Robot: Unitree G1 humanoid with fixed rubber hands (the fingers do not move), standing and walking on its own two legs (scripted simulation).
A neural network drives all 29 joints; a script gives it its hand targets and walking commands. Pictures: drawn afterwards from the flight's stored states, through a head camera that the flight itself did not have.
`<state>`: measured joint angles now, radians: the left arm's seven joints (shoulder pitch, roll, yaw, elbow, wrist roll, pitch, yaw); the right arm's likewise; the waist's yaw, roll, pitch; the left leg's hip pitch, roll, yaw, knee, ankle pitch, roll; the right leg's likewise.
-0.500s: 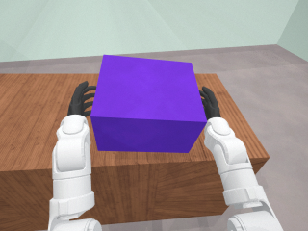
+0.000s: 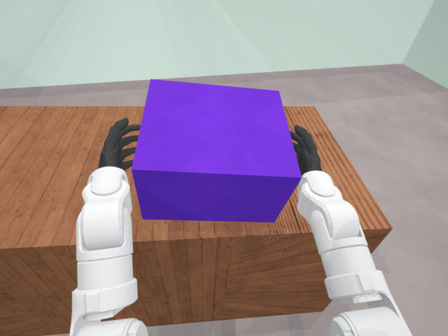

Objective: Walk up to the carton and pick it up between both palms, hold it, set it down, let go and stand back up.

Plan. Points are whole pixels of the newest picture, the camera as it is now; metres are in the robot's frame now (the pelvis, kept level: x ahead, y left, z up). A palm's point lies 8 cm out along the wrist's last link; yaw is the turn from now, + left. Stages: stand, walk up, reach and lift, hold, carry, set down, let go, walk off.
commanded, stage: hold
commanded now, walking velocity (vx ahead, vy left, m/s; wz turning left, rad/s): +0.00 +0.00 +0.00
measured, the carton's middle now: (213, 152) +0.39 +0.01 +0.17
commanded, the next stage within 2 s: none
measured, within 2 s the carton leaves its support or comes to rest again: neither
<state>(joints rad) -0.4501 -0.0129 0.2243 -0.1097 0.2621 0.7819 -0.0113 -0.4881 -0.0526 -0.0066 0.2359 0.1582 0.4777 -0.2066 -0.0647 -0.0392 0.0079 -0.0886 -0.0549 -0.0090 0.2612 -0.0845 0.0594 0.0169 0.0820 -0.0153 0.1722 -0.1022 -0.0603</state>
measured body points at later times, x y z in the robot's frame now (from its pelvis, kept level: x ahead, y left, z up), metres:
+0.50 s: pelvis +0.01 +0.00 +0.00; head -0.02 +0.02 +0.45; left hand +0.37 +0.17 +0.19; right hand +0.38 -0.15 +0.17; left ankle +0.04 +0.08 -0.75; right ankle +0.00 -0.08 -0.75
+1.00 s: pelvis +0.01 -0.01 +0.00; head -0.03 +0.01 +0.45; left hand +0.37 +0.17 +0.18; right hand +0.37 -0.16 +0.16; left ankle +0.04 +0.08 -0.75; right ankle +0.00 -0.08 -0.75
